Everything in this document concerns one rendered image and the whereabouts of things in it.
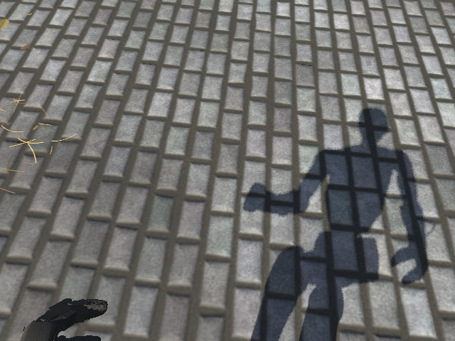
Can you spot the left robot hand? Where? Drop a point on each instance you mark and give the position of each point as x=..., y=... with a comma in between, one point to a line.
x=61, y=316

